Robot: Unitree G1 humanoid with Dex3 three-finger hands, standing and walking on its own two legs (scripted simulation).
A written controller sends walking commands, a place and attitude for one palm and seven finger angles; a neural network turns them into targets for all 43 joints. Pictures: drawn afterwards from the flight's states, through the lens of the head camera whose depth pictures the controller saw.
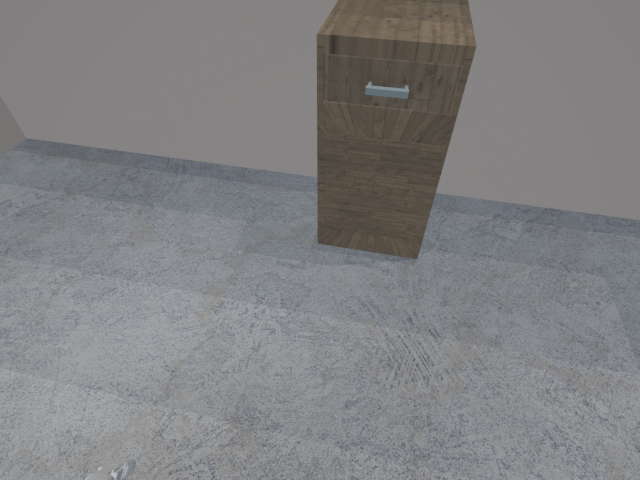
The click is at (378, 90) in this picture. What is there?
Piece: drawer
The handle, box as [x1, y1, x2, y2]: [365, 81, 408, 98]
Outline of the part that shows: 365,88 365,94 407,98 408,85 405,85 404,89 372,86 371,82 369,81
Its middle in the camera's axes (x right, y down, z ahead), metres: +0.19 -0.44 +1.13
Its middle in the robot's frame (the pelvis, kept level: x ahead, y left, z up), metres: +1.15 -0.14 -0.03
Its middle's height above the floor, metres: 0.74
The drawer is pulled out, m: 0.00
